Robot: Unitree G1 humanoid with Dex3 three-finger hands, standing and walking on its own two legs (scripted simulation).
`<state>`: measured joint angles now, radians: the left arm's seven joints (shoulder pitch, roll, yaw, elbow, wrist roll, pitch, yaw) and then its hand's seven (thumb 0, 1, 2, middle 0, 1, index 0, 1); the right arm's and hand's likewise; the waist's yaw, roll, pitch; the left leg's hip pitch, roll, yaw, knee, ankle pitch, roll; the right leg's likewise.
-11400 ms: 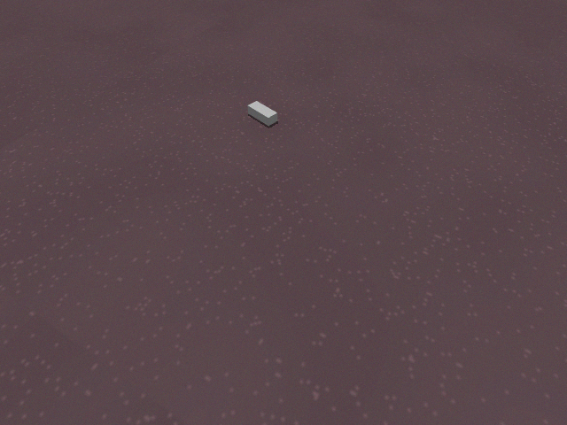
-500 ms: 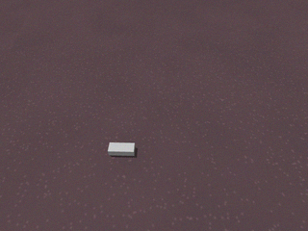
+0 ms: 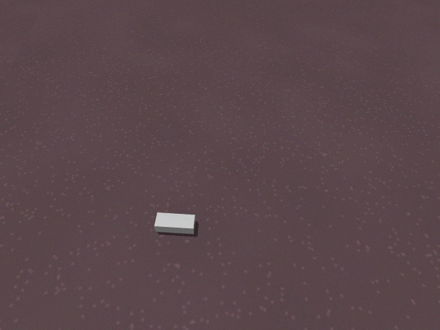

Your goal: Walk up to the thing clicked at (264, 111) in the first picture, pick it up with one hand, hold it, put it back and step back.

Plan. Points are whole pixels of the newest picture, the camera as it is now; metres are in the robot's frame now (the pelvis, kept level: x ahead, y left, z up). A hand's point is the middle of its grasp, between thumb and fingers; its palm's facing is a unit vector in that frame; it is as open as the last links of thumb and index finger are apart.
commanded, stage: walk up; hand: left
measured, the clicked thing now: (175, 223) +0.71 +0.20 -0.74
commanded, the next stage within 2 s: none
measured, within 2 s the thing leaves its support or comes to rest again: neither
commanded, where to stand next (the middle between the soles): +0.36 -0.04 m, yaw -2 degrees
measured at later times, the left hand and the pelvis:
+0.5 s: hand (111, 288) +0.23 +0.23 -0.12, palm faces -0.03 -0.92 -0.40, open 7.4 cm; pelvis +0.17 -0.04 +0.00, yaw -1 degrees
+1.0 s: hand (118, 249) +0.33 +0.25 -0.16, palm faces -0.08 -0.91 -0.41, open 7.4 cm; pelvis +0.28 -0.03 -0.02, yaw -2 degrees
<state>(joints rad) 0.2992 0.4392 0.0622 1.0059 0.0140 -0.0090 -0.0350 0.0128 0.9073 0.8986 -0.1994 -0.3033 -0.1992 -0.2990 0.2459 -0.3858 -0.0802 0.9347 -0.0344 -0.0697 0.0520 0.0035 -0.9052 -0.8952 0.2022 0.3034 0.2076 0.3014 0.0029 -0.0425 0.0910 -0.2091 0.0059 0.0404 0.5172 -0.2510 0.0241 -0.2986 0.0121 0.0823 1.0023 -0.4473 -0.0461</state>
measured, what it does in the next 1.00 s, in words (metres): walks ahead: right foot, then left foot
